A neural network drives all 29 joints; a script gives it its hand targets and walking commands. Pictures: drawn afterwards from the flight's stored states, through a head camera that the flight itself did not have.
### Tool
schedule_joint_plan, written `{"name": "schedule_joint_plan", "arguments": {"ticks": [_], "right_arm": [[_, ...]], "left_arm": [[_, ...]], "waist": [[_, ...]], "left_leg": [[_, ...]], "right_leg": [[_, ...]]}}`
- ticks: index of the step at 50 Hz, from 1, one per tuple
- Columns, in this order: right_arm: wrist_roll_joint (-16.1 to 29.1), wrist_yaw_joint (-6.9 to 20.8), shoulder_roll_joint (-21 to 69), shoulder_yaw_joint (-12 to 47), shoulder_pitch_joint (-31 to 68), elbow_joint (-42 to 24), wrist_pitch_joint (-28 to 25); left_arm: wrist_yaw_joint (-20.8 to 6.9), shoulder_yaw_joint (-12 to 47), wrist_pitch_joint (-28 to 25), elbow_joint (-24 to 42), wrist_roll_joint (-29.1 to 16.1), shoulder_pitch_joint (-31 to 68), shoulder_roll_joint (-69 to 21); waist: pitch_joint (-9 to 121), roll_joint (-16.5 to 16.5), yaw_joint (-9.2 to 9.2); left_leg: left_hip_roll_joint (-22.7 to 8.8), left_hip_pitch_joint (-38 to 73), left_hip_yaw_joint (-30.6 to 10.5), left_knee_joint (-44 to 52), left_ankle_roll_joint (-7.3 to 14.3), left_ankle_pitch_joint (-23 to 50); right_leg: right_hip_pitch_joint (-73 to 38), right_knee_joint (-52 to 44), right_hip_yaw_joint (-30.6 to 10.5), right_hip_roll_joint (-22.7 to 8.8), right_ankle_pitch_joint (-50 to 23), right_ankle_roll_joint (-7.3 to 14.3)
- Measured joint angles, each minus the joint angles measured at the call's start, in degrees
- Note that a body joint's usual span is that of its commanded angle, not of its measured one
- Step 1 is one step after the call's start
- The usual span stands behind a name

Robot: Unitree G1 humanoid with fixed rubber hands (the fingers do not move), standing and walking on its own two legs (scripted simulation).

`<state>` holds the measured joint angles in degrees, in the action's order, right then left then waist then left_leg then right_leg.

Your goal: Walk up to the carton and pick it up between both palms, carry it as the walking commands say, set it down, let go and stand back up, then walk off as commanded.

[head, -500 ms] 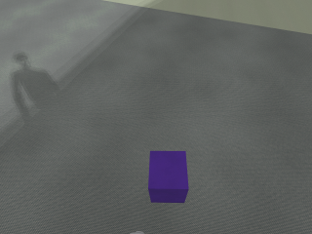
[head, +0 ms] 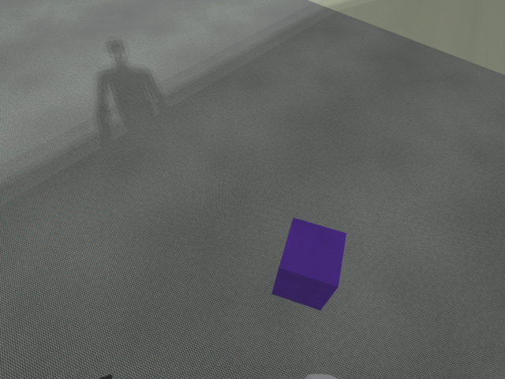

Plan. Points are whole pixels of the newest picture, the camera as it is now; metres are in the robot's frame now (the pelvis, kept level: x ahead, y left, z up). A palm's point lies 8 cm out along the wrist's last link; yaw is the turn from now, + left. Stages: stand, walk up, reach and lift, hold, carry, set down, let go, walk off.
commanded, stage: stand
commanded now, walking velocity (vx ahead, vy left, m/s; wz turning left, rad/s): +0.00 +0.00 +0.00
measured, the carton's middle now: (307, 265) +0.58 -0.21 -0.65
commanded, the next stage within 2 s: none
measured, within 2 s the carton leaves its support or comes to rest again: neither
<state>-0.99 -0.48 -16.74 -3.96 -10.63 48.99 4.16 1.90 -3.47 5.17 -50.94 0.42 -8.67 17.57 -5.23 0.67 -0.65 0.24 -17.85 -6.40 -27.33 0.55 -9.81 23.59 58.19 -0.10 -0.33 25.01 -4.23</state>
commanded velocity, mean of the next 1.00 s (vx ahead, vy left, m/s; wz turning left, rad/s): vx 0.00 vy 0.00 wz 0.00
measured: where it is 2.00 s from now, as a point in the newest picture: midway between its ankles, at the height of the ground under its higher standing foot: outside the picture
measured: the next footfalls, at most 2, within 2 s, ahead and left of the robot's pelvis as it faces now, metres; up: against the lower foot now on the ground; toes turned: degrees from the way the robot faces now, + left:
right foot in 0.16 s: -0.04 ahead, -0.14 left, +0.00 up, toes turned +1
left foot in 0.46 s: -0.07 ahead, +0.10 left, +0.00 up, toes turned +4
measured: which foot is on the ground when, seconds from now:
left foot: down 0.00-0.16, up 0.18-0.44, down 0.46-1.00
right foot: up 0.00-0.14, down 0.16-1.00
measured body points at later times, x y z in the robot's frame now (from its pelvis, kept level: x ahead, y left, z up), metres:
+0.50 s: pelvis -0.07 -0.03 +0.00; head -0.05 -0.03 +0.45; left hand -0.03 +0.23 -0.14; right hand -0.01 -0.28 -0.15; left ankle -0.11 +0.09 -0.74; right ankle -0.08 -0.14 -0.74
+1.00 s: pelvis -0.09 -0.01 +0.00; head -0.08 +0.00 +0.45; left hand -0.12 +0.22 -0.16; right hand -0.07 -0.24 -0.15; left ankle -0.11 +0.09 -0.74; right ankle -0.08 -0.14 -0.74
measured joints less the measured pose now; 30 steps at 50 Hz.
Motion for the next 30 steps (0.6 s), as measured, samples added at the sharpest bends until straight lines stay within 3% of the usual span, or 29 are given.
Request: {"name": "schedule_joint_plan", "arguments": {"ticks": [4,8,11,15,17,21,23,24,26,30], "right_arm": [[-0.3,0.1,-0.2,-0.2,1.5,0.0,0.4],[0.1,0.2,0.1,-0.1,1.3,0.6,0.3],[-0.5,-0.2,0.3,-0.5,-0.4,1.8,0.1],[-0.6,0.2,0.3,-0.9,-2.7,3.5,-0.3],[-0.6,0.2,0.7,-0.8,-3.8,4.7,-0.4],[0.0,-0.5,2.2,-0.1,-4.4,6.0,-0.1],[0.1,-1.1,2.7,0.3,-4.1,6.4,-0.7],[0.0,-1.4,3.2,0.5,-3.7,6.8,-1.2],[0.0,-1.4,4.0,1.1,-3.4,7.7,-2.1],[0.4,-1.3,5.0,2.1,-3.1,9.1,-3.3]], "left_arm": [[0.3,0.3,-0.5,0.3,-0.6,-0.9,-1.1],[1.0,0.2,-2.0,-0.5,-0.1,-3.4,-2.0],[0.5,0.6,-2.4,-1.1,0.8,-5.4,-2.9],[0.3,1.2,-3.2,-1.0,1.0,-5.9,-4.0],[0.4,1.4,-3.8,-0.8,0.9,-5.2,-4.5],[0.2,1.8,-4.4,-1.0,1.0,-4.1,-5.1],[0.1,1.7,-4.3,-1.7,0.9,-4.4,-5.2],[0.0,1.7,-4.3,-2.2,0.8,-4.5,-5.1],[-0.3,1.8,-4.5,-3.4,0.4,-5.0,-5.0],[-0.7,2.1,-4.5,-5.9,0.7,-6.3,-5.2]], "waist": [[0.5,-1.0,-0.02],[2.0,-2.1,0.25],[2.9,-3.0,0.79],[3.6,-3.7,0.55],[3.5,-3.6,0.51],[3.2,-2.6,1.07],[3.1,-2.2,1.08],[2.9,-1.4,1.06],[2.7,0.2,1.47],[3.1,0.7,1.77]], "left_leg": [[0.9,-1.3,-1.0,1.5,-0.6,2.7],[1.9,-4.0,-1.3,-0.1,-2.1,2.5],[4.3,-8.3,-1.6,-14.1,-2.4,-11.4],[4.9,-9.1,-0.5,-29.3,-2.7,-11.7],[3.3,-5.8,1.1,-27.0,-3.5,-12.0],[0.4,3.6,4.8,-11.7,-3.6,-14.4],[-0.2,8.8,5.7,-0.3,-3.1,-7.5],[0.1,10.3,6.0,3.0,-1.8,-5.9],[0.7,11.1,6.2,4.6,-0.5,-4.9],[0.4,12.1,6.2,6.2,-0.1,-4.1]], "right_leg": [[-7.0,-13.1,-0.1,0.8,2.6,-0.3],[-15.0,-31.9,1.3,0.7,-5.0,2.5],[-14.2,-31.5,1.9,-0.3,-7.4,5.0],[-15.1,-33.4,2.7,-1.4,-8.8,5.1],[-15.2,-33.6,3.1,-1.4,-9.1,5.2],[-14.1,-31.7,3.3,-1.2,-8.6,5.3],[-13.2,-30.3,3.6,-0.9,-8.1,5.0],[-12.8,-29.6,3.5,-1.2,-7.9,4.8],[-13.9,-31.6,3.2,-1.7,-9.8,4.3],[-16.1,-35.9,3.3,-1.3,-11.8,3.8]]}}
